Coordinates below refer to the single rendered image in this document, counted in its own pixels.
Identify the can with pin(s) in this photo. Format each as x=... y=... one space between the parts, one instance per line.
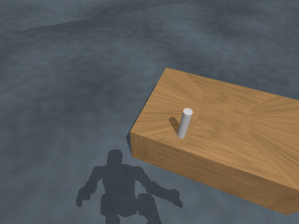
x=184 y=123

